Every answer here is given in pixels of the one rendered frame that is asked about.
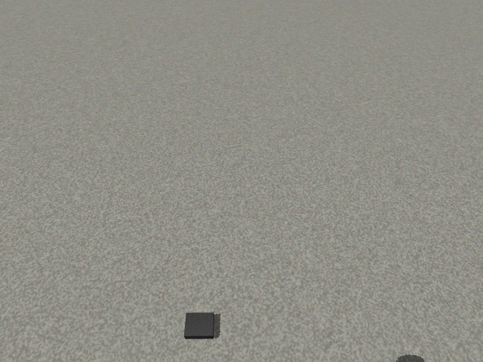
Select small box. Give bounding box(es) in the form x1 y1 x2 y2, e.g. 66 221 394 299
184 312 214 339

